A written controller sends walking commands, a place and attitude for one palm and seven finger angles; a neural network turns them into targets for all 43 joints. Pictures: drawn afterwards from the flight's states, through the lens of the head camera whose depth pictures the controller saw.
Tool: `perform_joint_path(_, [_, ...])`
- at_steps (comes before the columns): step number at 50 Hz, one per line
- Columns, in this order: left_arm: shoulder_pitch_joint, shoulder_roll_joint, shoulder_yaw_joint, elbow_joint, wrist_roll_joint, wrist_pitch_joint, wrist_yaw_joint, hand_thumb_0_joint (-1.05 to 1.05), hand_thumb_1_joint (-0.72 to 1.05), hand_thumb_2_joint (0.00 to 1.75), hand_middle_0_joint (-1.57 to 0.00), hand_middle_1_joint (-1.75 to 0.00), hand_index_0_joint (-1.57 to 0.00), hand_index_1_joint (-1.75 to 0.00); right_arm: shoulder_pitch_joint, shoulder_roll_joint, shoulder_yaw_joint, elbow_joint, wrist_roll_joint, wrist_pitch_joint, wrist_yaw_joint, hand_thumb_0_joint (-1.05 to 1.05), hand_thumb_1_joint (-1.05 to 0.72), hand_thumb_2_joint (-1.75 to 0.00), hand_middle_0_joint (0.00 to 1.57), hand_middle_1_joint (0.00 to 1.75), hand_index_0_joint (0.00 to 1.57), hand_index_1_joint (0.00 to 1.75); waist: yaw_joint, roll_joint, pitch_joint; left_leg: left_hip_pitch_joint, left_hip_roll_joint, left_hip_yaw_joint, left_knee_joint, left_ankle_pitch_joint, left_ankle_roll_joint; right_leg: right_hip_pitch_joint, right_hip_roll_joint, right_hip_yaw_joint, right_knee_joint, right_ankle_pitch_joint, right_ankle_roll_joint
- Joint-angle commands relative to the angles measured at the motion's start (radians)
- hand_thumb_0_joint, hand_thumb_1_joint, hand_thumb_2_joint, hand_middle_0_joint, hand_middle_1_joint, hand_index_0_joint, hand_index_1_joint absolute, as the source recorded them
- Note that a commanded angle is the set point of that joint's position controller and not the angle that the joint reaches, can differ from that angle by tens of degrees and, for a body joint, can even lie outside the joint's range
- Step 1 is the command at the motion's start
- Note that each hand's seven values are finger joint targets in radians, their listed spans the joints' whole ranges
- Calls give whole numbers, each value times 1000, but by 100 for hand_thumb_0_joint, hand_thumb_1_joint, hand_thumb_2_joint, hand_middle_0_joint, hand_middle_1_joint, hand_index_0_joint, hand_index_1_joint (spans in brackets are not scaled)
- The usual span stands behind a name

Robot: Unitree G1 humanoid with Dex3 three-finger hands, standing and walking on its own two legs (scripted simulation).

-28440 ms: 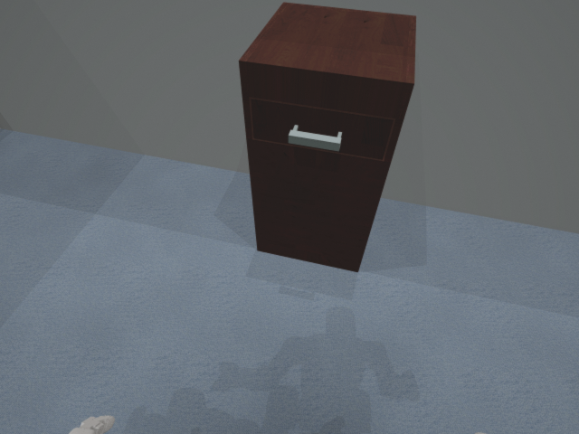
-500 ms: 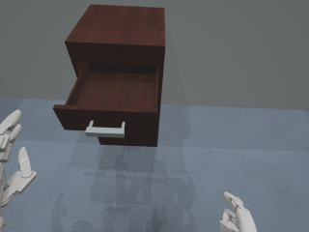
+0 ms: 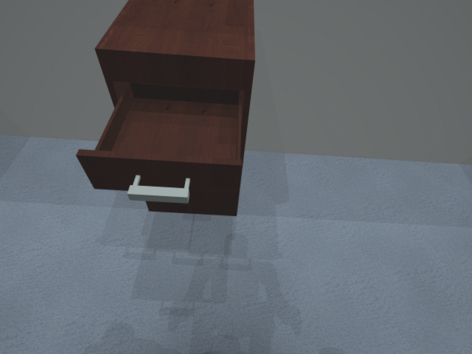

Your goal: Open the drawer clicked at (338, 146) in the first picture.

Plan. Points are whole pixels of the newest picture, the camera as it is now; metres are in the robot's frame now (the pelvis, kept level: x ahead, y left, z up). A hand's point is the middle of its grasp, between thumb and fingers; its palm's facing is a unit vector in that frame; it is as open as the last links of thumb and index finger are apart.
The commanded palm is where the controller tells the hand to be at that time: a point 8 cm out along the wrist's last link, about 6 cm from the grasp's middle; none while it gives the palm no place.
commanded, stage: let the arm hang, fingers relaxed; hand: left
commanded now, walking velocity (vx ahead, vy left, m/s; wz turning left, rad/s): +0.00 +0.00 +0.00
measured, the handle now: (161, 187) +0.49 +0.20 -0.11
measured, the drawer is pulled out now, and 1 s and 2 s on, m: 0.30 0.30 0.30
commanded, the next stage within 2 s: look to check the result in 0.78 s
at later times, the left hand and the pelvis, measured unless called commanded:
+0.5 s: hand out of the picture -0.01 +0.16 -0.17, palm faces +0.04 -0.98 -0.17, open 7.4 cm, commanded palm none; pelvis +0.01 +0.00 +0.01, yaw -1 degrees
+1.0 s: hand out of the picture +0.00 +0.15 -0.17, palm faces +0.05 -0.98 -0.17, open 7.4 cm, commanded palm none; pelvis +0.02 -0.01 +0.01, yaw -1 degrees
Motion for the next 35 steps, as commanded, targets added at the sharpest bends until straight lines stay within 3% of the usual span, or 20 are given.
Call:
perform_joint_path(1, [60,122,19,43,0,-53,-13,0,90,90,-20,-30,-20,-30,48,-79,-25,5,1,-21,-20,0,-90,-90,20,30,20,30,21,197,-69,-37,74,-94,-177,-4,31,107,-74,124,-151,-5,-37])
perform_joint_path(3, [72,113,13,90,0,-57,-12,0,90,90,-20,-30,-20,-30,83,-76,-26,34,6,-20,-24,0,-90,-90,20,30,20,30,19,133,-64,-6,81,-94,-171,27,32,98,-73,116,-163,11,-38])
perform_joint_path(5, [80,98,5,131,-4,-60,-12,0,90,90,-20,-30,-20,-30,123,-63,-26,65,8,-23,-28,0,-90,-90,20,30,20,30,14,109,-78,17,87,-92,-174,60,34,105,-76,109,-165,31,-35])
perform_joint_path(10, [110,74,-5,196,-6,-61,-5,0,90,90,-20,-30,-20,-30,177,-35,-22,119,11,-21,-33,0,-90,-90,20,30,20,30,11,43,-22,21,89,-78,-179,67,34,77,-77,106,-179,13,-36])
perform_joint_path(13, [128,64,-6,217,-4,-59,-1,0,90,90,-20,-30,-20,-30,189,-23,-23,135,10,-15,-32,0,-90,-90,20,30,20,30,11,8,26,17,81,-67,-178,15,33,26,-76,112,-195,-62,-35])
perform_joint_path(18, [140,46,-2,223,-2,-57,4,0,90,90,-20,-30,-20,-30,209,-2,-23,154,7,-16,-32,0,-90,-90,20,30,20,30,10,23,43,4,76,-64,-182,-25,34,-4,-71,117,-187,-99,-33])
perform_joint_path(24, [137,23,3,218,-1,-59,6,0,90,90,-20,-30,-20,-30,216,22,-25,160,4,-25,-35,0,-90,-90,20,30,20,30,11,41,39,-14,81,-72,-194,-22,38,14,-66,105,-162,-43,-31])
perform_joint_path(35, [132,18,5,214,-3,-67,8,0,90,90,-20,-30,-20,-30,204,38,-25,164,6,-32,-38,0,-90,-90,20,30,20,30,12,48,25,23,77,-50,-171,87,29,44,-76,111,-168,37,-34])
